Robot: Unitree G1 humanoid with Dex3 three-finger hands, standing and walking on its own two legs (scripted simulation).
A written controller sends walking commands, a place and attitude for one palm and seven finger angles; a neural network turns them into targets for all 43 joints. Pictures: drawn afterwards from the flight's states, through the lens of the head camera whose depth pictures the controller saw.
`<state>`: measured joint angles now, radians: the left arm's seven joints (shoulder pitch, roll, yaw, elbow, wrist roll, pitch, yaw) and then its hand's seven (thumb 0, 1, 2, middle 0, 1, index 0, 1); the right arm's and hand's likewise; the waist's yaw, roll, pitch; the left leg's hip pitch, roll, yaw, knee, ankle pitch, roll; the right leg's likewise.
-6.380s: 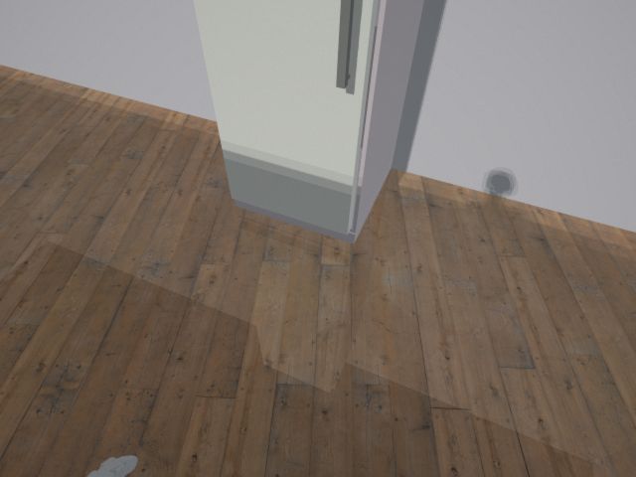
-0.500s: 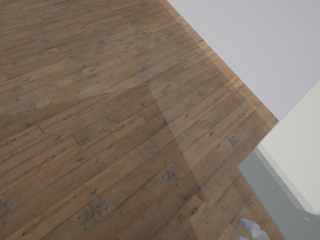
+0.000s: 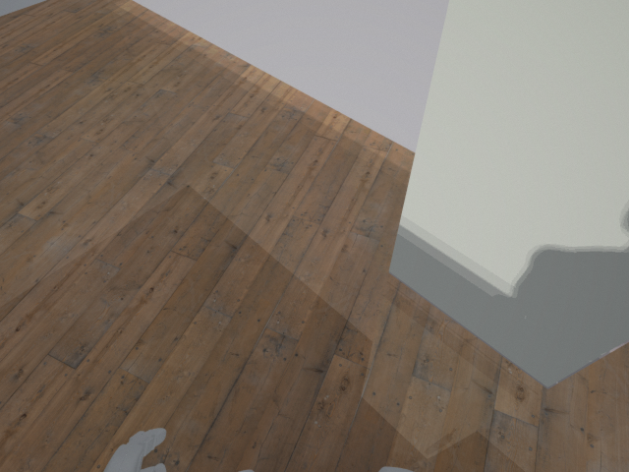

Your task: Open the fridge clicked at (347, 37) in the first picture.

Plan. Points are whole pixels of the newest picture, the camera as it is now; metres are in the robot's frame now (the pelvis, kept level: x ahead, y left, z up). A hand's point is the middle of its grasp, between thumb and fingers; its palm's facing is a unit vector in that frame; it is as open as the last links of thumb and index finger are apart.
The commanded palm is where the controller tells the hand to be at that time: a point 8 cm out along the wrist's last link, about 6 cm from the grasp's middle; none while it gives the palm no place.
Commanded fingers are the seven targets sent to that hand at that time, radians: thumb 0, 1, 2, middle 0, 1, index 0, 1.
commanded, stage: turn to face it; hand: right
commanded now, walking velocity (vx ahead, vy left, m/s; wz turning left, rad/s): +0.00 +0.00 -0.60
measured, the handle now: out of the picture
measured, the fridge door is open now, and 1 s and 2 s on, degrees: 0 0 0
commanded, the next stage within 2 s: take the last steps up to it in 1.18 s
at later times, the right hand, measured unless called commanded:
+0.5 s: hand out of the picture +0.10 -0.22 -0.12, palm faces +0.26 +0.93 -0.27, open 7.3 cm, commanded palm none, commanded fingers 0.00 -0.90 -0.90 0.20 0.30 0.20 0.30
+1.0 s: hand out of the picture -0.11 -0.20 -0.17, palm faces +0.58 +0.78 -0.25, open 7.3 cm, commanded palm none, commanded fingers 0.00 -0.90 -0.90 0.20 0.30 0.20 0.30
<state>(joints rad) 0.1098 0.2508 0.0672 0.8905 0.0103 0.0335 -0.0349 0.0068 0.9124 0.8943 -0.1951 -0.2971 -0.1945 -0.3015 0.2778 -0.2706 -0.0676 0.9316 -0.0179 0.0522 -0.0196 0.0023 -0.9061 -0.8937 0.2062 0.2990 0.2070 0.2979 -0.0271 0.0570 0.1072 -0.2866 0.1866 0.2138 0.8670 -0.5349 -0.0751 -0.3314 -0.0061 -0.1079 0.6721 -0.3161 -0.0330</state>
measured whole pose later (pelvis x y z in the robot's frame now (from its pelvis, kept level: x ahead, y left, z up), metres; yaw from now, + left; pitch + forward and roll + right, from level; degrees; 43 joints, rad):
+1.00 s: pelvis -0.01 -0.01 +0.00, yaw -34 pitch +0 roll +0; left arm 0.13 0.24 0.07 0.91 0.01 0.03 -0.03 0.01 0.91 0.89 -0.19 -0.30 -0.19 -0.30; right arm 0.27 -0.26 -0.06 0.94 -0.02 0.05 -0.02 0.00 -0.91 -0.89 0.21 0.30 0.21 0.30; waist -0.02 0.06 0.09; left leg -0.29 0.18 0.16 0.81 -0.50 -0.08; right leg -0.30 0.00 -0.08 0.65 -0.33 -0.02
